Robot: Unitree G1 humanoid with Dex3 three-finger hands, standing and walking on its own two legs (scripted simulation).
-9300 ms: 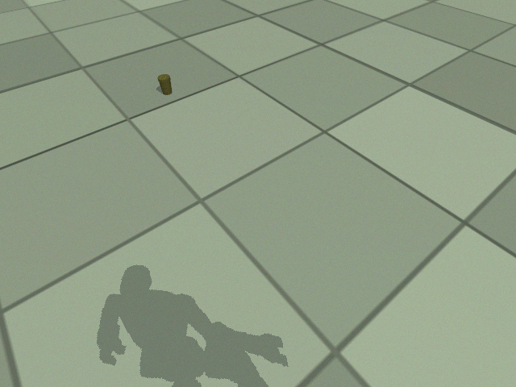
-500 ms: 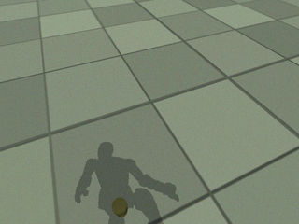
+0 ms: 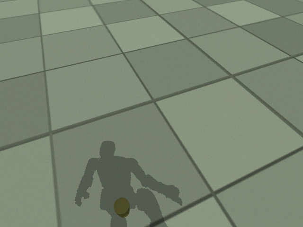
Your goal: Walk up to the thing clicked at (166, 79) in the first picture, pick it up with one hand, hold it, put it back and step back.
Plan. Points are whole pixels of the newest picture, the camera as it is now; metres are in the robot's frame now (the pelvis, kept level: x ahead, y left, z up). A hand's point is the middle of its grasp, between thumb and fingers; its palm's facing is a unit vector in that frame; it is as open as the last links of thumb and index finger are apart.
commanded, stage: stand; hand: left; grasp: from the side
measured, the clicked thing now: (122, 208) +0.36 +0.20 -0.72
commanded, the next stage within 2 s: go down in 0.12 s
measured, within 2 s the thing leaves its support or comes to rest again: neither
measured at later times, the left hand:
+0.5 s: hand (74, 224) +0.17 +0.26 -0.17, palm faces +0.03 -0.94 -0.34, open 11.4 cm
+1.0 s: hand out of the picture +0.16 +0.28 -0.20, palm faces +0.04 -0.93 -0.36, open 16.5 cm
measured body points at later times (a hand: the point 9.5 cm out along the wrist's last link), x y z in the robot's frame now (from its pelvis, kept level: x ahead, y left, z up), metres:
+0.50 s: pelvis +0.00 +0.00 -0.02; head +0.05 +0.01 +0.42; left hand +0.17 +0.30 -0.15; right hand +0.09 -0.27 -0.14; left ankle +0.02 +0.13 -0.75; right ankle -0.01 -0.13 -0.75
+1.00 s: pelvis +0.00 +0.01 -0.08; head +0.08 +0.03 +0.36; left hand +0.15 +0.32 -0.18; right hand +0.16 -0.25 -0.16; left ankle +0.02 +0.13 -0.75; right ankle -0.01 -0.13 -0.75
